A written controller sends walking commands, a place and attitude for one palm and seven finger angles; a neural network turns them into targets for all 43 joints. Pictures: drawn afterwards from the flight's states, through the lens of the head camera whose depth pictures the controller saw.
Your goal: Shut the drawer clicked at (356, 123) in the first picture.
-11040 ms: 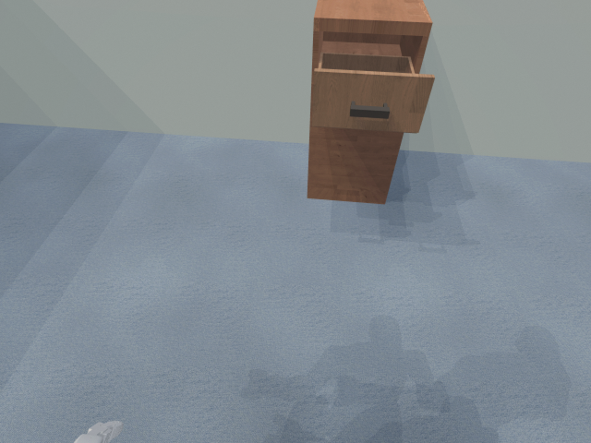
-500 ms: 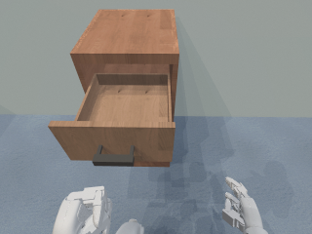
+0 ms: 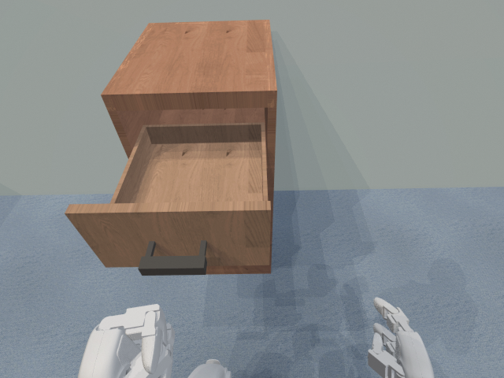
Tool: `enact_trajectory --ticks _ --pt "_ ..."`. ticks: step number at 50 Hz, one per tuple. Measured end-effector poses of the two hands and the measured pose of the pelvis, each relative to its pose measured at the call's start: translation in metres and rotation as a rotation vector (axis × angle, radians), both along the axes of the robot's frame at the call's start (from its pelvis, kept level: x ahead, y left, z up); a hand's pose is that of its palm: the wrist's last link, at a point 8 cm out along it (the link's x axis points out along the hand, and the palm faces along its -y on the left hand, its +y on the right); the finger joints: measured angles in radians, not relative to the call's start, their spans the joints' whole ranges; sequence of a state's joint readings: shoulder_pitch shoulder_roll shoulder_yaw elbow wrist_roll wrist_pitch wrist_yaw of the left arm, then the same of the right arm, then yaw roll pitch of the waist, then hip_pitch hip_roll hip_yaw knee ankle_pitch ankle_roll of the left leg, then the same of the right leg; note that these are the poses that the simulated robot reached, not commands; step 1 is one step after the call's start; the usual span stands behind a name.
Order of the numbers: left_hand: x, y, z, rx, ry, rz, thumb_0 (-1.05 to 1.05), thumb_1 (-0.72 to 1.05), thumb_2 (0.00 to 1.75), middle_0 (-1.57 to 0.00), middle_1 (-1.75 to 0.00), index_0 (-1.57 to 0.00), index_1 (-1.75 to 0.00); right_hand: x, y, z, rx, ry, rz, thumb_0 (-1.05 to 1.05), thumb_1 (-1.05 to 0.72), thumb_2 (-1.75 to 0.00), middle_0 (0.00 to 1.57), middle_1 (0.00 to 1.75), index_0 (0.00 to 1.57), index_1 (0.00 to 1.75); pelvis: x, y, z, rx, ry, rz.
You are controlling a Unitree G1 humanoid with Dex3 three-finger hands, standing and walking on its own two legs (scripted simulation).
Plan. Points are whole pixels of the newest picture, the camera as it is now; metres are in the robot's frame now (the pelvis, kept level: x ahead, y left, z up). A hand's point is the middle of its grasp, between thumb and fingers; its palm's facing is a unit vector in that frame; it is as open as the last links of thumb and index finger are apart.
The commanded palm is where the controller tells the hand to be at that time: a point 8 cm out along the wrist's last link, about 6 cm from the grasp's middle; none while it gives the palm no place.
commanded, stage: bring the fist close to the handle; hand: left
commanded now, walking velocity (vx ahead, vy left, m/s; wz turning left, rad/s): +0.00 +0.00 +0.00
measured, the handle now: (175, 255) +0.33 +0.16 +0.00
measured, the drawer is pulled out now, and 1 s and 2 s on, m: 0.30 0.30 0.30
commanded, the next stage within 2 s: push the drawer shut in 1.40 s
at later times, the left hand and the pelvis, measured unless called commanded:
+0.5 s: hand (179, 338) +0.18 +0.11 +0.05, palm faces -0.01 -1.00 +0.01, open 3.3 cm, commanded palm +0.15 +0.17 +0.05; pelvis +0.01 +0.00 -0.01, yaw +0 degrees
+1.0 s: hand (189, 318) +0.22 +0.11 +0.01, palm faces +0.00 -1.00 +0.00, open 3.3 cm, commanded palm +0.20 +0.17 +0.00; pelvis -0.01 +0.01 -0.04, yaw -1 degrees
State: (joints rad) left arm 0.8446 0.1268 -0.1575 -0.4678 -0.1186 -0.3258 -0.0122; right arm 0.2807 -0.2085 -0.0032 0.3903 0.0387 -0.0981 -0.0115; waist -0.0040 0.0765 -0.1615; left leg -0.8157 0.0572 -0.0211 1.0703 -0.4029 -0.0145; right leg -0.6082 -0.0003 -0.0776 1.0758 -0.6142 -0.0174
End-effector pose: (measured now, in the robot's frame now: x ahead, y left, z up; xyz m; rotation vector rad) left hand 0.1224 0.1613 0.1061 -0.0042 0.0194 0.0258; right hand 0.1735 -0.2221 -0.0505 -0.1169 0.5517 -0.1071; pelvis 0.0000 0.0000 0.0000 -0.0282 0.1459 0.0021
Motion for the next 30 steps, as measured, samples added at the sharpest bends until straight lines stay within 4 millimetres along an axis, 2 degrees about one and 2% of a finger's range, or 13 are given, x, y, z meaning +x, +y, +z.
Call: enact_trajectory --ticks 4,12,20,30 --pt "0.003 -0.004 -0.004 0.001 0.013 -0.016 0.02 0.90 0.90 -1.40 -1.60 -1.40 -1.60 0.009 0.001 0.001 0.001 -0.008 0.013 0.01 -0.91 -0.90 0.20 0.30 0.20 0.30 0.002 -0.001 0.000 0.003 0.008 0.001" --pt "0.019 0.000 -0.029 0.003 0.045 -0.010 0.02 0.90 0.90 -1.40 -1.60 -1.40 -1.60 0.018 -0.001 -0.006 -0.025 0.019 0.031 0.01 -0.91 -0.90 0.20 0.30 0.21 0.30 0.006 -0.005 -0.007 0.003 0.046 0.001" --pt "0.033 0.006 -0.037 0.000 0.017 -0.014 0.02 0.90 0.90 -1.40 -1.60 -1.40 -1.60 0.015 -0.006 -0.018 -0.033 0.070 0.009 0.01 -0.91 -0.90 0.20 0.30 0.21 0.30 0.010 -0.004 -0.012 0.000 0.072 0.000" --pt "0.037 0.007 -0.064 -0.001 0.047 -0.025 0.02 0.90 0.90 -1.40 -1.60 -1.40 -1.60 0.006 -0.005 -0.032 -0.053 0.109 0.002 0.01 -0.91 -0.90 0.20 0.30 0.20 0.30 0.004 0.000 -0.022 -0.004 0.106 -0.008"
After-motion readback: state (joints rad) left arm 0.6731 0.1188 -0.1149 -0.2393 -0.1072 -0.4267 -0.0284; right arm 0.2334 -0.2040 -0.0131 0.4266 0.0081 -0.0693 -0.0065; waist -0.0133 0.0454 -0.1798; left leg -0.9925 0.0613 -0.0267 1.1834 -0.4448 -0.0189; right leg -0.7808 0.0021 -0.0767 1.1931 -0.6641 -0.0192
